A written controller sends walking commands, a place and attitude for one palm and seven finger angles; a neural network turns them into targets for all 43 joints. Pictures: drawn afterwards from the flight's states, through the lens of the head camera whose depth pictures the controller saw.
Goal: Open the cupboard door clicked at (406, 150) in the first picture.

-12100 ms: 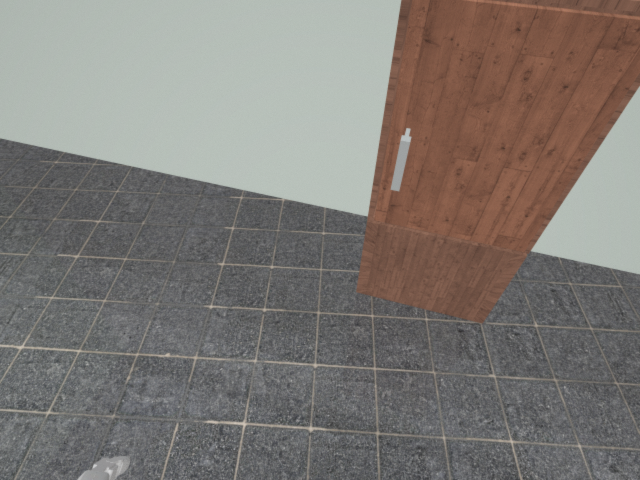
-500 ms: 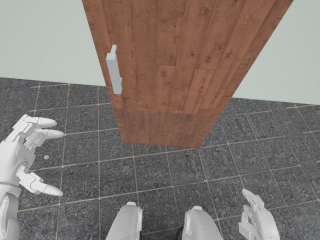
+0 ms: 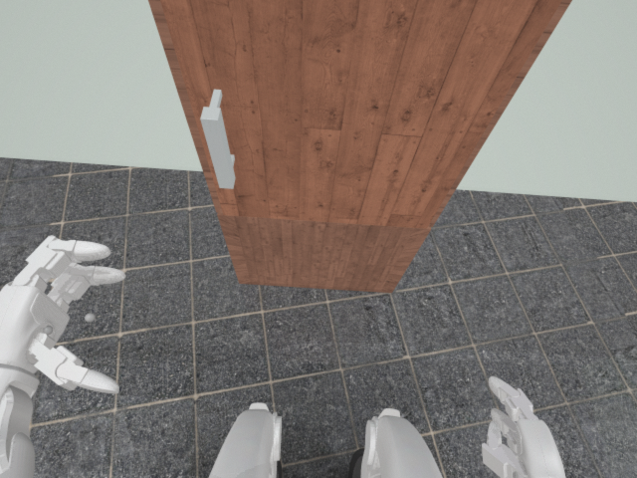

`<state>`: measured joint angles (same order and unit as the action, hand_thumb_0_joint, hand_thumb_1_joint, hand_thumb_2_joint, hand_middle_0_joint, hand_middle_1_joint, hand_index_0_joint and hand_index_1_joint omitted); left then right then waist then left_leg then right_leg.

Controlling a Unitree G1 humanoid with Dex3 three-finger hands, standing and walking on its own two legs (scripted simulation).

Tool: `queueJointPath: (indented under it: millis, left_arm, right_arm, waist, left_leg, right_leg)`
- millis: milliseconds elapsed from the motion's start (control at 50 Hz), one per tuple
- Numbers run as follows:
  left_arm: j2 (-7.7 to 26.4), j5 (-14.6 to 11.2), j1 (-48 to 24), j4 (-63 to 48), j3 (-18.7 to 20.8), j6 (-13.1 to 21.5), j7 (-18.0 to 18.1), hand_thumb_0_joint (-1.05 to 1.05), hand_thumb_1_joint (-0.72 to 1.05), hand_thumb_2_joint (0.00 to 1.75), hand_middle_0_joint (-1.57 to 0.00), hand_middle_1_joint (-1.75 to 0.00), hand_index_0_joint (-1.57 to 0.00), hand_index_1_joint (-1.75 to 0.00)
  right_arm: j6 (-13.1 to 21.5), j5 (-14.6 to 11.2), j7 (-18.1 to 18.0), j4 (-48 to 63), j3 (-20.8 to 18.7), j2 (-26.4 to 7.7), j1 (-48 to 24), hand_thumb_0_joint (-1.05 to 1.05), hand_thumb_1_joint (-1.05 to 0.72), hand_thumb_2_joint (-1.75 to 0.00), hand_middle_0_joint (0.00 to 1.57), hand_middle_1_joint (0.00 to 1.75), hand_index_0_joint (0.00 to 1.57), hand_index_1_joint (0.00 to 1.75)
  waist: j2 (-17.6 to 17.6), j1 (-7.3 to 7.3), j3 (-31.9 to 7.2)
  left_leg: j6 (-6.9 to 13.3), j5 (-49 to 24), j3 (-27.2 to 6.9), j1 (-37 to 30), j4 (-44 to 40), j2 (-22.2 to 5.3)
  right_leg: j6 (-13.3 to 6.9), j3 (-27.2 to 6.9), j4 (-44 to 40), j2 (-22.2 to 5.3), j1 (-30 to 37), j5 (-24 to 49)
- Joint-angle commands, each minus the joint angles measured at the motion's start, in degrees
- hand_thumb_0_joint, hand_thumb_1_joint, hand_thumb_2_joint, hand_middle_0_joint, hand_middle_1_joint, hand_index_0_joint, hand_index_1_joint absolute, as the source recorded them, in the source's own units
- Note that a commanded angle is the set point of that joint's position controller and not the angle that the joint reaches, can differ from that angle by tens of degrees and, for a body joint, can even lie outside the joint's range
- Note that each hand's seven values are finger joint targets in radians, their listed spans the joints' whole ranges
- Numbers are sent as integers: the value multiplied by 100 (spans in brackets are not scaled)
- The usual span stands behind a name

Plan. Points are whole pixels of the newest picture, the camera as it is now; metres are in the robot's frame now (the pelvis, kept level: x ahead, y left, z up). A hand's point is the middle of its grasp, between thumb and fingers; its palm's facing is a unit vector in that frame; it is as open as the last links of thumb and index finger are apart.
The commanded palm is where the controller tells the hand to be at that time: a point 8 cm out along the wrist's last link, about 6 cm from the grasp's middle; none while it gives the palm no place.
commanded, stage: raise the hand with hooked fingers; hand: left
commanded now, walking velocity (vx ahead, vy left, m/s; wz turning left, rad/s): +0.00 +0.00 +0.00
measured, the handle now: (222, 141) +0.56 +0.18 +0.02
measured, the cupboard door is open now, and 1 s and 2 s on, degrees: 0 0 0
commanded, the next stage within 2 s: move the hooked fingers beside the handle in 0.04 s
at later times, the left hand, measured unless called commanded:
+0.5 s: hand (117, 266) +0.34 +0.26 +0.03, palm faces -0.02 -1.00 -0.04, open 14.0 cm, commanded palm +0.32 +0.31 +0.03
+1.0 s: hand (138, 220) +0.41 +0.26 +0.02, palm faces +0.01 -1.00 -0.02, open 14.0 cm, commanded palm +0.39 +0.31 +0.02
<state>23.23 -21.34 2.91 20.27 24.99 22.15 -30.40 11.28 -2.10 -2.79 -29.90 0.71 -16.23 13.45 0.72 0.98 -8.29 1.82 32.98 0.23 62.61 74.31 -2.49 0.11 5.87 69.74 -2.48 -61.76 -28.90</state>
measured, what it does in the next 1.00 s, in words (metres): stands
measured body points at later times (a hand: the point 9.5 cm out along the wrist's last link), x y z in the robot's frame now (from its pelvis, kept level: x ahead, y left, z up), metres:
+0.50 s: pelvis +0.00 +0.00 -0.01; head +0.12 +0.03 +0.42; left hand +0.34 +0.32 +0.03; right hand +0.15 -0.26 -0.09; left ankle +0.02 +0.10 -0.62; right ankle +0.04 -0.13 -0.62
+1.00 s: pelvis +0.00 +0.00 -0.01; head +0.14 +0.03 +0.41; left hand +0.40 +0.32 +0.02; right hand +0.11 -0.27 -0.11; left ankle +0.02 +0.10 -0.62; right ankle +0.04 -0.13 -0.62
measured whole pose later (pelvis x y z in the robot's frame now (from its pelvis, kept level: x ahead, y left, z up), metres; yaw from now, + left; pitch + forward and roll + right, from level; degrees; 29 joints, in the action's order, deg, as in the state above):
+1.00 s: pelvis +0.00 +0.00 -0.01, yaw -1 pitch +25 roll -4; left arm 28.3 -13.7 -27.6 46.5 28.0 24.3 -27.0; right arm 5.4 -0.9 -2.8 -34.1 1.5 -16.6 14.6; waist 0.3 5.0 -8.4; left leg 2.2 33.6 0.9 69.0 77.2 -3.1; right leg 0.3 4.9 72.5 -1.9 -68.6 -29.0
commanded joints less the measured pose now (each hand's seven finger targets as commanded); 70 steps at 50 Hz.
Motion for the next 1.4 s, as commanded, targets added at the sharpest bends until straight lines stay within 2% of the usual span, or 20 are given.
queueJointPath:
  millis: [0,80,120,200,300,380,440,460,520,660,740,820,920,1000,1080,1140,1180,1260,1300,1380]
  left_arm:
    - [1460,-195,-633,-1272,678,475,35,0,-50,30,-30,-120,-30,-120]
    - [1327,-255,-677,-885,643,457,46,0,-50,30,-30,-120,-30,-120]
    - [1273,-218,-705,-871,554,399,-11,0,-50,30,-30,-120,-30,-120]
    - [1303,-48,-1688,-860,264,351,-46,0,-50,30,-30,-120,-30,-120]
    - [1494,52,-2215,-668,345,393,56,0,-50,30,-30,-120,-30,-120]
    - [1681,109,-2182,-464,545,312,201,0,-50,30,-30,-120,-30,-120]
    - [1753,201,-2333,-114,592,165,294,0,-50,30,-30,-120,-30,-120]
    - [1593,212,-2414,-97,458,137,310,0,-50,30,-30,-120,-30,-120]
    - [1720,222,-2366,36,603,161,335,0,-50,30,-30,-120,-30,-120]
    - [1696,325,-3062,539,502,426,334,0,-50,30,-30,-120,-30,-120]
    - [1679,423,-3783,722,343,572,293,0,-50,30,-30,-120,-30,-120]
    - [1864,510,-4204,882,403,610,290,0,-50,30,-30,-120,-30,-120]
    - [2387,616,-4396,1598,885,561,385,0,-50,30,-30,-120,-30,-120]
    - [2333,701,-4663,1812,773,598,358,0,-50,30,-30,-120,-30,-120]
    - [2029,729,-5195,1943,407,639,277,0,-50,30,-30,-120,-30,-120]
    - [2357,792,-5535,2402,603,633,277,0,-50,30,-30,-120,-30,-120]
    - [2451,840,-5968,2629,601,671,310,0,-50,30,-30,-120,-30,-120]
    - [2687,1044,-6517,2519,599,814,436,0,-50,30,-30,-120,-30,-120]
    - [2700,1112,-6776,2477,536,868,511,0,-50,30,-30,-120,-30,-120]
    - [2787,1152,-6812,2995,629,717,594,0,-50,30,-30,-120,-30,-120]
  right_arm:
    - [278,-24,-73,673,-422,-919,199,0,-90,-90,20,30,20,30]
    - [260,-42,-98,677,-397,-924,153,0,-90,-90,20,30,20,30]
    - [248,-57,-106,683,-401,-940,144,0,-90,-90,20,30,20,30]
    - [262,-40,-167,556,-387,-1003,219,0,-90,-90,20,30,20,30]
    - [259,-12,-205,472,-367,-1008,258,0,-90,-90,20,30,20,30]
    - [181,-2,-173,480,-375,-999,295,0,-90,-90,20,30,20,30]
    - [48,-9,-130,448,-362,-1009,314,0,-90,-90,20,30,20,30]
    - [24,-10,-116,462,-366,-989,309,0,-90,-90,20,30,20,30]
    - [-61,-14,-86,470,-380,-993,394,0,-90,-90,20,30,20,30]
    - [-177,14,-63,266,-395,-1021,539,0,-90,-90,20,30,20,30]
    - [-207,37,-80,115,-410,-1051,620,0,-90,-90,20,30,20,30]
    - [-276,64,-78,21,-413,-1072,705,0,-90,-90,20,30,20,30]
    - [-441,86,-65,13,-361,-1079,749,0,-90,-90,20,30,20,30]
    - [-543,108,-17,23,-348,-1091,816,0,-90,-90,20,30,20,30]
    - [-633,111,7,-37,-367,-1094,892,0,-90,-90,20,30,20,30]
    - [-714,114,-16,-118,-346,-1157,948,0,-90,-90,20,30,20,30]
    - [-742,121,-48,-144,-312,-1170,965,0,-90,-90,20,30,20,30]
    - [-825,191,-29,-183,-299,-1200,1063,0,-90,-90,20,30,20,30]
    - [-871,228,-1,-237,-292,-1220,1123,0,-90,-90,20,30,20,30]
    - [-1005,250,16,-240,-248,-1242,1233,0,-90,-90,20,30,20,30]
  waist:
    - [476,-34,-2069]
    - [357,-16,-1717]
    - [446,-12,-1825]
    - [531,197,-1833]
    - [590,138,-2080]
    - [697,-7,-2383]
    - [601,22,-2299]
    - [580,69,-2300]
    - [466,31,-2480]
    - [411,231,-2287]
    - [678,330,-2392]
    - [830,326,-2692]
    - [548,255,-2670]
    - [707,303,-2797]
    - [754,523,-2760]
    - [531,554,-2596]
    - [435,664,-2432]
    - [1078,607,-3040]
    - [1312,669,-3157]
    - [956,772,-3075]
  left_leg:
    - [-100,-1938,-363,-1521,-1200,188]
    - [-90,-1471,-349,-1181,-1199,224]
    - [-94,-1483,-341,-1286,-1227,225]
    - [-73,-1351,-384,-1306,-1111,190]
    - [-94,-1462,-416,-1408,-1092,188]
    - [-134,-1931,-432,-1558,-1108,173]
    - [-142,-1912,-415,-1486,-1150,143]
    - [-123,-1907,-394,-1454,-1136,154]
    - [-107,-2197,-348,-1437,-1096,136]
    - [-88,-2078,-344,-1308,-1004,105]
    - [-106,-2109,-413,-1570,-955,89]
    - [-136,-2418,-470,-1822,-899,69]
    - [-72,-2207,-350,-1206,-765,109]
    - [-78,-2446,-373,-1381,-716,88]
    - [-64,-2516,-442,-1519,-632,54]
    - [-36,-1980,-430,-1110,-596,72]
    - [9,-1706,-443,-881,-544,85]
    - [-76,-2110,-571,-1450,-509,77]
    - [-124,-2346,-670,-1750,-480,44]
    - [-65,-2310,-675,-1392,-372,44]
  right_leg:
    - [-149,-213,-768,341,1099,931]
    - [-161,-214,-787,347,1017,604]
    - [-147,-218,-789,321,996,647]
    - [-144,-238,-721,317,677,588]
    - [-176,-238,-660,307,656,615]
    - [-193,-209,-590,292,805,880]
    - [-163,-202,-619,282,802,917]
    - [-145,-210,-633,275,811,937]
    - [-142,-246,-635,288,1052,1217]
    - [-134,-261,-623,309,805,1133]
    - [-155,-252,-579,304,488,1047]
    - [-162,-242,-517,294,407,1173]
    - [-138,-314,-457,302,716,1264]
    - [-150,-287,-403,326,579,1378]
    - [-141,-259,-384,335,231,1322]
    - [-125,-284,-399,336,247,1058]
    - [-132,-286,-366,345,101,867]
    - [-168,-244,-205,335,-157,947]
    - [-179,-198,-150,338,-431,977]
    - [-155,-179,-113,349,-333,1036]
